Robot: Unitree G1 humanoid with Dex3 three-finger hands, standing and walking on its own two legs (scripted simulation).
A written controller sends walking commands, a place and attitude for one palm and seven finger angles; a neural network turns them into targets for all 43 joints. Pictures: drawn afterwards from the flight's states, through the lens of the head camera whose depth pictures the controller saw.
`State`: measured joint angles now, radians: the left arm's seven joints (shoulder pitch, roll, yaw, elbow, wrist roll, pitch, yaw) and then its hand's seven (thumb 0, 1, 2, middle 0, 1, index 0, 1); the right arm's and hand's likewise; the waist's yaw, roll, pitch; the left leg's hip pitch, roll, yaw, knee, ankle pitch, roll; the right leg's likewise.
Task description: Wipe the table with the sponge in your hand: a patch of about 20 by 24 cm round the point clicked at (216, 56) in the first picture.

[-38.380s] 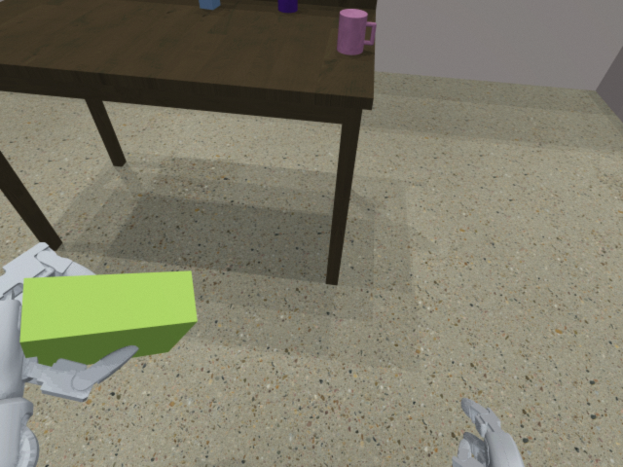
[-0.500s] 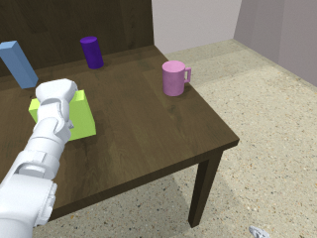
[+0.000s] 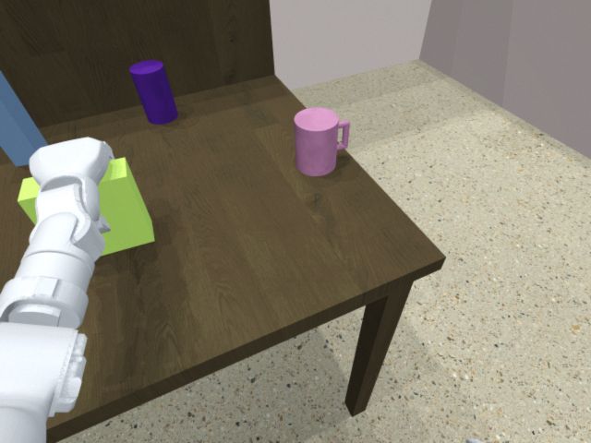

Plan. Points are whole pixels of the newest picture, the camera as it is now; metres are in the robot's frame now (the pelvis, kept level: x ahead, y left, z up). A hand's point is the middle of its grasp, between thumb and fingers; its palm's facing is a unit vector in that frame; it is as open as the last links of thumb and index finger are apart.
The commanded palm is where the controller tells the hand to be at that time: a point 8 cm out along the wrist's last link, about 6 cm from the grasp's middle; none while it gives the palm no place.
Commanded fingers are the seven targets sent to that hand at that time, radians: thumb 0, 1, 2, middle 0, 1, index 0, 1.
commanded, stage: slide back across to the first lane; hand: left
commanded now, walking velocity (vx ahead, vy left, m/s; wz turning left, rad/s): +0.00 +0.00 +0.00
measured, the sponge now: (100, 223) +0.41 +0.31 +0.09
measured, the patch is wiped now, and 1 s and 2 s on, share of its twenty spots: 0.95 0.95 0.95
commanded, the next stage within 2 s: wipe back along the first lane in 0.36 s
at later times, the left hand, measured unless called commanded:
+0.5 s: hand (21, 219) +0.37 +0.37 +0.15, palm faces -0.09 +0.01 -1.00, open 9.5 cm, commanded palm +0.35 +0.35 +0.21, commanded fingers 0.00 0.10 1.30 -1.20 -1.60 -1.20 -1.60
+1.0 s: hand (28, 246) +0.33 +0.35 +0.14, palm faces +0.00 -0.02 -1.00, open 9.5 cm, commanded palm +0.29 +0.33 +0.19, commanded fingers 0.00 0.10 1.30 -1.20 -1.60 -1.20 -1.60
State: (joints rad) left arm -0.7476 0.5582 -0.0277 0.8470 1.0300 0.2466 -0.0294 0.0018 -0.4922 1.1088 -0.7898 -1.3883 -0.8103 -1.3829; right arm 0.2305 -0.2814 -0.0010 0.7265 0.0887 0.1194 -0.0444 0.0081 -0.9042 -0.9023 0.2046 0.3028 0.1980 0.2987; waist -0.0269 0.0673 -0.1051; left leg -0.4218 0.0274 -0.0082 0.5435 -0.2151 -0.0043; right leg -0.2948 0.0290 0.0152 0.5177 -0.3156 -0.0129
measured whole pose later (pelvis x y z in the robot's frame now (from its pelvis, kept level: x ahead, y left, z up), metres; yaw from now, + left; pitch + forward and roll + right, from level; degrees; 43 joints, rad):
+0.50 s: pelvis +0.01 +0.01 +0.00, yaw +2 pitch +4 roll -1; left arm -0.62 0.66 -0.01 0.66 1.01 0.17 -0.16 -0.01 -0.49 1.11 -0.78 -1.40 -0.80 -1.39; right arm 0.14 -0.28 0.01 0.66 0.09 0.10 -0.06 0.01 -0.90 -0.90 0.21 0.30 0.20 0.30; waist 0.04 0.06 -0.06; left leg -0.39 0.00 -0.04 0.54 -0.22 0.01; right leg -0.22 0.01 -0.02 0.47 -0.31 0.00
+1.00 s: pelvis -0.01 +0.01 +0.00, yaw +2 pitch +1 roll -1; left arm -0.42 0.58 -0.01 0.44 0.96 0.27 -0.09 -0.01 -0.48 1.10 -0.78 -1.40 -0.79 -1.40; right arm 0.12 -0.28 0.03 0.67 0.09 0.12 -0.04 0.01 -0.90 -0.90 0.21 0.30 0.20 0.30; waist 0.05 0.09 -0.07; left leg -0.34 0.00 -0.03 0.52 -0.20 0.01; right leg -0.19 0.01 -0.01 0.47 -0.30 0.00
